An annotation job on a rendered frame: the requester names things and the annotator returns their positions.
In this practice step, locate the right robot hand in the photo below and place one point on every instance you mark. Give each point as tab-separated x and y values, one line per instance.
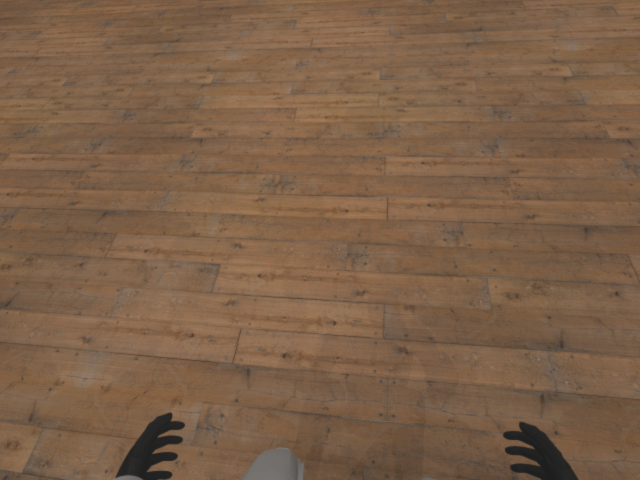
552	464

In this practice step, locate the left robot hand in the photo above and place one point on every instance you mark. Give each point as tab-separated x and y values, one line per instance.
140	458

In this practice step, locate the left robot thigh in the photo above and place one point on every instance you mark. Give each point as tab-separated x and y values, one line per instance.
275	464

